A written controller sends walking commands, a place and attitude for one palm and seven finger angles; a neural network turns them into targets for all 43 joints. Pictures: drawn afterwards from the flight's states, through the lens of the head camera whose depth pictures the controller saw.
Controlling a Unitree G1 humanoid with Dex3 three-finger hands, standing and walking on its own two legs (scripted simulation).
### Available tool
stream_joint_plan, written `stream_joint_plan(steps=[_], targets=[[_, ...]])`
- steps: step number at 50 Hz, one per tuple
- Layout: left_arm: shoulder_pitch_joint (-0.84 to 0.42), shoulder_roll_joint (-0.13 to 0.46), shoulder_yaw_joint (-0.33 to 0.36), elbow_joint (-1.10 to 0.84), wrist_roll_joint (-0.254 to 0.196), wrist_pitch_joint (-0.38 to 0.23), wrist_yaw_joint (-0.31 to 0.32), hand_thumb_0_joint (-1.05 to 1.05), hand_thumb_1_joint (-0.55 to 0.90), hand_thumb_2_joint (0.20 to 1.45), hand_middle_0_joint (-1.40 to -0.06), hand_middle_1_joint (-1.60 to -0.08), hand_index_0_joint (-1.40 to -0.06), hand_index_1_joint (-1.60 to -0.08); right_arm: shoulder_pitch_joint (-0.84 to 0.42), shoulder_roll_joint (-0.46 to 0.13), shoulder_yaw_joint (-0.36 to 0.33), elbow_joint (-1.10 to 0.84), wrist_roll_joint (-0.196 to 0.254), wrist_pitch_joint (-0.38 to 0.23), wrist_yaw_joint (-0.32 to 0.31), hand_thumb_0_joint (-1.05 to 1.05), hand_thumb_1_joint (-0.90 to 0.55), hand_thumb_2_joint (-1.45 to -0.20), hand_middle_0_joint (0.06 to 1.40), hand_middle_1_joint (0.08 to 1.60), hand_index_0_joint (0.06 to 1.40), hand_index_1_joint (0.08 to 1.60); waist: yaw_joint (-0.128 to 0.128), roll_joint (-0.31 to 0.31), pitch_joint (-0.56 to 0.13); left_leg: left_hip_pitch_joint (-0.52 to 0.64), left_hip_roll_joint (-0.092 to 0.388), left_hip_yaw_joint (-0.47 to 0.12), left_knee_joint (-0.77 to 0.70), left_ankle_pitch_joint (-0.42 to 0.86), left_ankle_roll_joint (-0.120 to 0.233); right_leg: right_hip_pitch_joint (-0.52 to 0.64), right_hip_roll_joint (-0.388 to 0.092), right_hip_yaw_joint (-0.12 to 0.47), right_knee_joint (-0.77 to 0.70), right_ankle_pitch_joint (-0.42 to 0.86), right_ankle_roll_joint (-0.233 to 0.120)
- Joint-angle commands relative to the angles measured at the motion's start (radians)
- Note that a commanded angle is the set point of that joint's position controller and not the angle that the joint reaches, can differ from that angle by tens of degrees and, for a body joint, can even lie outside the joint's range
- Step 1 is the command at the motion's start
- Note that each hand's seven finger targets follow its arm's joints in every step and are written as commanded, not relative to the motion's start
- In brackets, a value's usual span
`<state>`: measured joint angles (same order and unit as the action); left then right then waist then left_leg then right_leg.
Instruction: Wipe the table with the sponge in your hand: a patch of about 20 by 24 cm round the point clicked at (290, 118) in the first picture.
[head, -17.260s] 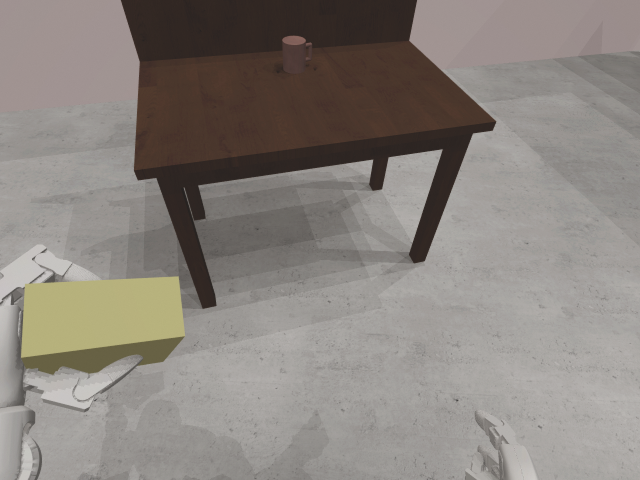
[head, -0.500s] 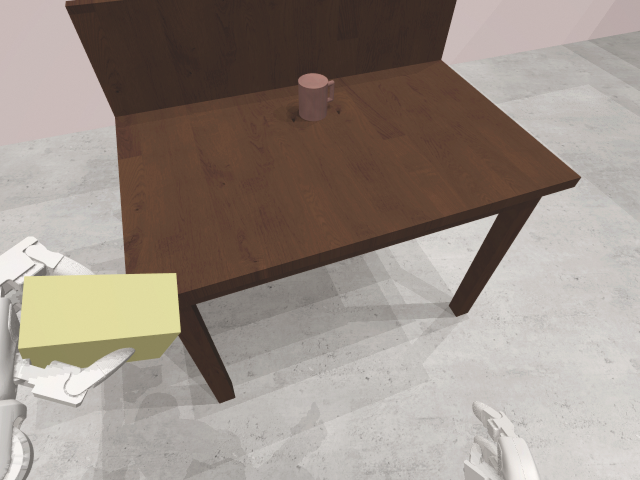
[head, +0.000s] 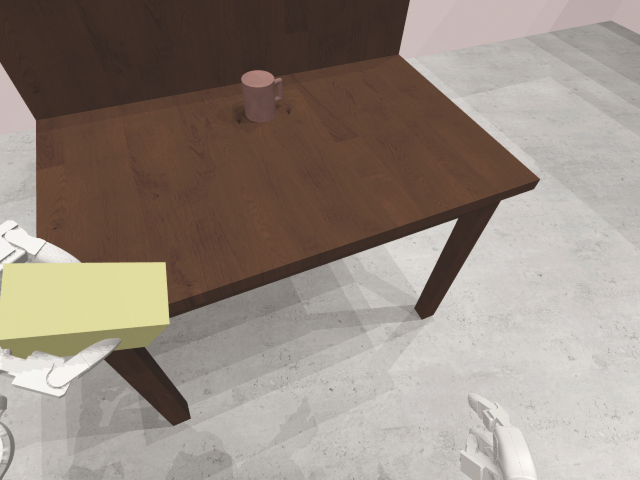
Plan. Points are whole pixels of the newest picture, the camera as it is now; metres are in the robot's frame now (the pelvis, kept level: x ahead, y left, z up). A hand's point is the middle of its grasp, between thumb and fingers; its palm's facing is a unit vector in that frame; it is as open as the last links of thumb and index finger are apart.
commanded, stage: shuffle to correct the standing spot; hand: left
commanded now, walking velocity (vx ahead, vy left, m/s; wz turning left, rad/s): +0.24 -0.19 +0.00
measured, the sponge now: (111, 310) +0.24 +0.22 +0.14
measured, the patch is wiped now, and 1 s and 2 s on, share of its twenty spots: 0.00 0.00 0.00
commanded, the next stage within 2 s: none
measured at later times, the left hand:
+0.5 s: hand (214, 236) +0.31 +0.14 +0.17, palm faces +0.42 -0.83 -0.36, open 9.8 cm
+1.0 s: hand (389, 229) +0.33 -0.03 +0.18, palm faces +0.40 -0.79 -0.46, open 9.8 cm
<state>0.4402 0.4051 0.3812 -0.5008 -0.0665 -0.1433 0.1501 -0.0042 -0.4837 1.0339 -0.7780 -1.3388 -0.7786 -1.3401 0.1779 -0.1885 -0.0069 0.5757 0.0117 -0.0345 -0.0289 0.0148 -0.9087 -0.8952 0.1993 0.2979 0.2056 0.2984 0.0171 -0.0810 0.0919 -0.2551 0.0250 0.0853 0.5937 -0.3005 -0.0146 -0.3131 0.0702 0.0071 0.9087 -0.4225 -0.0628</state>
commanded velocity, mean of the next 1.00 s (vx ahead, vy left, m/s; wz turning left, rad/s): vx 0.21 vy -0.09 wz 0.00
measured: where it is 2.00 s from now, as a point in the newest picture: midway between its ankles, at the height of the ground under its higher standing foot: outside the picture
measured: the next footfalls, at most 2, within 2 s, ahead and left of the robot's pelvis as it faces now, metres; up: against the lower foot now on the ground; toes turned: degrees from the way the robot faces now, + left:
right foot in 0.20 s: +0.15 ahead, -0.16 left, +0.00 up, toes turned -2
left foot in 0.46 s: +0.16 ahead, +0.04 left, +0.00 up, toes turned +8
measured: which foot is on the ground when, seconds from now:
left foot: down 0.00-0.20, up 0.22-0.44, down 0.46-0.74, up 0.76-1.00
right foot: up 0.00-0.18, down 0.20-0.46, up 0.48-0.72, down 0.74-1.00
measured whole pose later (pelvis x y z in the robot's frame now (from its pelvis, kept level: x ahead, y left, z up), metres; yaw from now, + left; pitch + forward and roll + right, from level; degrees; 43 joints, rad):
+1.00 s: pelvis +0.12 -0.28 +0.02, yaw +2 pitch -1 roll +4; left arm 0.46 0.39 0.36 -0.48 -0.03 -0.13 0.13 0.00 -0.48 1.04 -0.78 -1.34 -0.78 -1.34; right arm 0.21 -0.21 -0.01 0.61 0.02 -0.05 -0.03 0.02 -0.91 -0.90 0.20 0.30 0.21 0.30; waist 0.01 -0.06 0.05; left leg -0.59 0.03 0.11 1.31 -0.34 0.00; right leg -0.34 -0.02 -0.10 0.46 -0.12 -0.12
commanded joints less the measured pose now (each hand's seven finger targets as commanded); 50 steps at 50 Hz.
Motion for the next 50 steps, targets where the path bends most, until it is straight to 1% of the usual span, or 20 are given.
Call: stream_joint_plan(steps=[1, 5, 8, 9, 10, 12, 14, 16, 21, 23, 25, 29, 34, 36, 37, 38, 40, 43, 45, 50], targets=[[-0.115, 0.21, 0.115, -0.27, 0.025, -0.054, -0.02, 0.0, 0.1, 1.3, -1.2, -1.6, -1.2, -1.6, -0.065, -0.128, -0.039, -0.144, -0.011, -0.04, 0.015, 0.0, -0.9, -0.9, 0.2, 0.3, 0.2, 0.3, -0.02, 0.246, -0.085, 0.222, 0.399, -0.533, -0.306, 0.351, 0.269, -0.41, -0.093, 0.085, 0.353, 0.028, 0.029], [0.084, 0.207, 0.175, -0.271, 0.02, -0.074, -0.021, 0.0, 0.1, 1.3, -1.2, -1.6, -1.2, -1.6, -0.026, -0.12, -0.044, -0.168, 0.008, -0.039, 0.025, 0.0, -0.9, -0.9, 0.2, 0.3, 0.2, 0.3, 0.016, 0.341, -0.176, 0.025, 0.268, -0.14, -0.169, 0.354, 0.139, -0.025, -0.123, -0.028, -0.174, 0.092, 0.009], [0.113, 0.19, 0.179, -0.195, 0.011, -0.063, -0.021, 0.0, 0.1, 1.3, -1.2, -1.6, -1.2, -1.6, -0.002, -0.111, -0.039, -0.176, 0.023, -0.047, 0.021, 0.0, -0.9, -0.9, 0.2, 0.3, 0.2, 0.3, 0.025, 0.161, -0.262, -0.139, 0.157, -0.022, 0.168, 0.189, 0.077, 0.358, -0.043, -0.138, -0.419, 0.293, 0.011], [0.048, 0.215, 0.189, -0.181, 0.013, -0.061, -0.018, 0.0, 0.1, 1.3, -1.2, -1.6, -1.2, -1.6, 0.007, -0.098, -0.043, -0.167, 0.03, -0.057, 0.021, 0.0, -0.9, -0.9, 0.2, 0.3, 0.2, 0.3, 0.022, -0.08, -0.279, -0.201, 0.06, 0.019, 0.455, 0.076, 0.053, 0.395, -0.138, 0.024, -0.511, 0.279, -0.047], [-0.019, 0.255, 0.205, -0.164, 0.007, -0.06, -0.012, 0.0, 0.1, 1.3, -1.2, -1.6, -1.2, -1.6, -0.009, -0.087, -0.043, -0.177, 0.033, -0.07, 0.016, 0.0, -0.9, -0.9, 0.2, 0.3, 0.2, 0.3, 0.005, -0.312, -0.288, -0.379, -0.032, 0.004, 0.69, -0.195, 0.027, 0.438, -0.34, 0.35, -0.586, 0.357, -0.164], [-0.114, 0.207, 0.157, -0.196, 0.008, -0.054, -0.016, 0.0, 0.1, 1.3, -1.2, -1.6, -1.2, -1.6, -0.023, -0.117, -0.052, -0.152, 0.037, -0.081, 0.019, 0.0, -0.9, -0.9, 0.2, 0.3, 0.2, 0.3, 0.0, -0.225, -0.209, -0.38, 0.025, -0.115, 0.862, -0.229, 0.016, 0.2, -0.418, 0.497, -0.707, 0.158, -0.222], [-0.097, 0.187, 0.131, -0.21, 0.016, -0.054, -0.018, 0.0, 0.1, 1.3, -1.2, -1.6, -1.2, -1.6, -0.038, -0.108, -0.036, -0.129, 0.025, -0.069, 0.025, 0.0, -0.9, -0.9, 0.2, 0.3, 0.2, 0.3, -0.002, -0.048, -0.093, -0.344, 0.097, -0.136, 0.799, -0.186, 0.018, 0.048, -0.409, 0.377, -0.651, 0.242, -0.243], [-0.093, 0.179, 0.117, -0.189, 0.021, -0.06, -0.002, 0.0, 0.1, 1.3, -1.2, -1.6, -1.2, -1.6, -0.028, -0.092, -0.016, -0.114, 0.005, -0.045, 0.022, 0.0, -0.9, -0.9, 0.2, 0.3, 0.2, 0.3, -0.004, 0.009, -0.155, -0.216, 0.098, -0.075, 0.52, -0.161, 0.023, 0.036, -0.339, 0.169, -0.606, 0.286, -0.188], [-0.127, 0.15, 0.063, -0.293, 0.018, -0.071, 0.014, 0.0, 0.1, 1.3, -1.2, -1.6, -1.2, -1.6, -0.026, -0.097, -0.025, -0.142, -0.008, -0.076, 0.006, 0.0, -0.9, -0.9, 0.2, 0.3, 0.2, 0.3, -0.007, 0.182, -0.246, 0.195, 0.017, 0.042, -0.153, 0.147, 0.028, 0.024, -0.179, 0.046, -0.357, 0.261, -0.096], [-0.125, 0.154, 0.062, -0.358, 0.019, -0.082, 0.008, 0.0, 0.1, 1.3, -1.2, -1.6, -1.2, -1.6, -0.029, -0.128, -0.049, -0.166, 0.007, -0.07, 0.004, 0.0, -0.9, -0.9, 0.2, 0.3, 0.2, 0.3, -0.009, 0.419, -0.212, 0.438, 0.314, -0.394, -0.278, 0.366, 0.114, -0.305, -0.071, -0.04, 0.049, 0.059, 0.001], [-0.16, 0.216, 0.113, -0.286, 0.023, -0.082, -0.01, 0.0, 0.1, 1.3, -1.2, -1.6, -1.2, -1.6, -0.077, -0.139, -0.046, -0.163, 0.014, -0.063, 0.012, 0.0, -0.9, -0.9, 0.2, 0.3, 0.2, 0.3, -0.006, 0.282, -0.123, 0.252, 0.431, -0.561, -0.38, 0.31, 0.267, -0.408, -0.028, 0.034, 0.437, 0.016, 0.032], [-0.056, 0.23, 0.153, -0.311, 0.031, -0.065, -0.02, 0.0, 0.1, 1.3, -1.2, -1.6, -1.2, -1.6, -0.062, -0.116, -0.041, -0.156, 0.003, -0.044, 0.018, 0.0, -0.9, -0.9, 0.2, 0.3, 0.2, 0.3, -0.002, 0.326, -0.118, 0.183, 0.383, -0.333, -0.249, 0.334, 0.249, -0.498, -0.132, 0.079, 0.526, 0.007, 0.016], [0.064, 0.177, 0.183, -0.211, 0.016, -0.077, -0.024, 0.0, 0.1, 1.3, -1.2, -1.6, -1.2, -1.6, 0.006, -0.121, -0.053, -0.172, 0.025, -0.045, 0.021, 0.0, -0.9, -0.9, 0.2, 0.3, 0.2, 0.3, 0.021, 0.307, -0.194, -0.047, 0.252, -0.027, -0.115, 0.231, 0.107, 0.043, -0.111, -0.132, -0.215, 0.231, 0.034], [-0.058, 0.18, 0.165, -0.163, 0.026, -0.058, -0.017, 0.0, 0.1, 1.3, -1.2, -1.6, -1.2, -1.6, 0.007, -0.095, -0.038, -0.162, 0.027, -0.059, 0.013, 0.0, -0.9, -0.9, 0.2, 0.3, 0.2, 0.3, 0.019, 0.089, -0.261, -0.096, 0.175, 0.015, 0.233, 0.138, 0.065, 0.298, -0.066, -0.155, -0.438, 0.331, 0.048], [-0.108, 0.167, 0.124, -0.111, 0.033, -0.039, -0.018, 0.0, 0.1, 1.3, -1.2, -1.6, -1.2, -1.6, -0.006, -0.069, -0.023, -0.153, 0.029, -0.073, 0.005, 0.0, -0.9, -0.9, 0.2, 0.3, 0.2, 0.3, 0.001, -0.135, -0.239, -0.203, 0.085, 0.021, 0.481, 0.016, 0.046, 0.333, -0.148, -0.004, -0.52, 0.388, -0.001], [-0.153, 0.229, 0.155, -0.103, 0.037, -0.037, -0.015, 0.0, 0.1, 1.3, -1.2, -1.6, -1.2, -1.6, -0.025, -0.068, -0.023, -0.162, 0.03, -0.09, 0.001, 0.0, -0.9, -0.9, 0.2, 0.3, 0.2, 0.3, 0.003, -0.361, -0.238, -0.372, -0.002, -0.001, 0.76, -0.205, 0.023, 0.344, -0.349, 0.3, -0.577, 0.52, -0.113], [-0.253, 0.19, 0.082, -0.151, 0.04, -0.049, -0.028, 0.0, 0.1, 1.3, -1.2, -1.6, -1.2, -1.6, -0.031, -0.126, -0.04, -0.141, 0.021, -0.105, 0.002, 0.0, -0.9, -0.9, 0.2, 0.3, 0.2, 0.3, 0.008, -0.277, -0.188, -0.436, 0.033, -0.137, 1.052, -0.193, 0.014, 0.159, -0.456, 0.44, -0.696, 0.402, -0.191], [-0.138, 0.193, 0.114, -0.177, 0.038, -0.05, -0.024, 0.0, 0.1, 1.3, -1.2, -1.6, -1.2, -1.6, -0.061, -0.082, -0.019, -0.119, 0.019, -0.073, 0.014, 0.0, -0.9, -0.9, 0.2, 0.3, 0.2, 0.3, 0.001, -0.013, -0.127, -0.463, 0.071, -0.143, 1.152, -0.083, 0.02, 0.022, -0.449, 0.331, -0.681, 0.119, -0.214], [-0.107, 0.215, 0.143, -0.204, 0.034, -0.058, -0.007, 0.0, 0.1, 1.3, -1.2, -1.6, -1.2, -1.6, -0.058, -0.102, -0.026, -0.104, 0.006, -0.057, 0.008, 0.0, -0.9, -0.9, 0.2, 0.3, 0.2, 0.3, -0.002, 0.038, -0.164, -0.44, 0.063, -0.101, 0.993, -0.01, 0.015, 0.024, -0.386, 0.222, -0.697, -0.04, -0.16], [-0.057, 0.234, 0.167, -0.285, 0.024, -0.084, 0.028, 0.0, 0.1, 1.3, -1.2, -1.6, -1.2, -1.6, -0.029, -0.113, -0.042, -0.129, -0.007, -0.096, -0.016, 0.0, -0.9, -0.9, 0.2, 0.3, 0.2, 0.3, 0.008, 0.037, -0.244, -0.164, 0.006, 0.019, 0.259, -0.073, 0.024, 0.031, -0.339, 0.207, -0.801, -0.179, -0.117]])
